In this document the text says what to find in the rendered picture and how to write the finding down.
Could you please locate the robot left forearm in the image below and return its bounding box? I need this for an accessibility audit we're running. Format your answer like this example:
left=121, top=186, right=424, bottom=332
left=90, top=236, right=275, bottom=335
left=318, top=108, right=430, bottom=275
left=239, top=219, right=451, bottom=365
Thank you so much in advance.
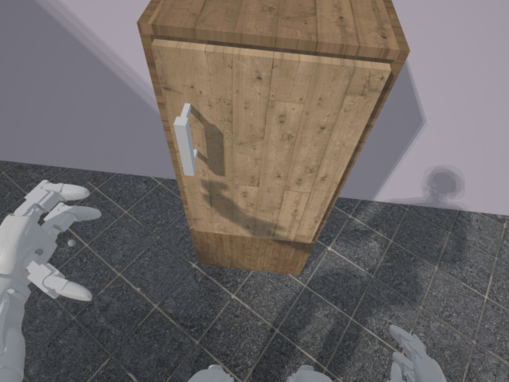
left=0, top=275, right=31, bottom=382

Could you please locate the robot shin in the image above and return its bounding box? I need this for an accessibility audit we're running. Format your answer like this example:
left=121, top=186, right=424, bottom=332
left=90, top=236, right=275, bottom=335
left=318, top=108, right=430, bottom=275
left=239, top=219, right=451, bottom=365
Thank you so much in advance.
left=295, top=365, right=314, bottom=374
left=208, top=364, right=223, bottom=371

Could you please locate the handle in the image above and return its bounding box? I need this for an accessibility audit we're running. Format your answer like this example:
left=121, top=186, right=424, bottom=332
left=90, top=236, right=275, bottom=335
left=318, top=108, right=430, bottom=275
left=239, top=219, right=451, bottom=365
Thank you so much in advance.
left=173, top=103, right=198, bottom=176

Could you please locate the left robot hand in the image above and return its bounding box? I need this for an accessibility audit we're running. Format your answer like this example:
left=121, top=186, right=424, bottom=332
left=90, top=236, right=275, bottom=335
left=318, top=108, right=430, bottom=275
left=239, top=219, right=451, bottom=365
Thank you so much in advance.
left=0, top=180, right=102, bottom=301

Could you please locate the robot right shin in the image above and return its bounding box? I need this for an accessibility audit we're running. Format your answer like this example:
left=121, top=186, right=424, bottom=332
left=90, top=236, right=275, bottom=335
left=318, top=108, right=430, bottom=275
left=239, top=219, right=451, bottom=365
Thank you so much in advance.
left=295, top=365, right=314, bottom=374

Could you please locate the cupboard door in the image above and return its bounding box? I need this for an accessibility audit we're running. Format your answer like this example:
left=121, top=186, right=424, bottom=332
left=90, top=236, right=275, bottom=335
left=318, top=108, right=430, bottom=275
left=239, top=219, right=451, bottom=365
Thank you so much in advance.
left=151, top=39, right=391, bottom=244

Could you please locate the robot left shin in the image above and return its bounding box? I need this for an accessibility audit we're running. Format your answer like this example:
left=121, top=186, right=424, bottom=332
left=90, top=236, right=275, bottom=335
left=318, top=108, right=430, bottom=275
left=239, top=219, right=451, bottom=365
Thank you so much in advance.
left=208, top=364, right=223, bottom=371

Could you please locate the right robot hand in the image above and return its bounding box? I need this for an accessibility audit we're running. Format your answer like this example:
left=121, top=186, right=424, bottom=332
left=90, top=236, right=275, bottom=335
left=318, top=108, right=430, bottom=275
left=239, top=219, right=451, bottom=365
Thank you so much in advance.
left=387, top=325, right=447, bottom=382

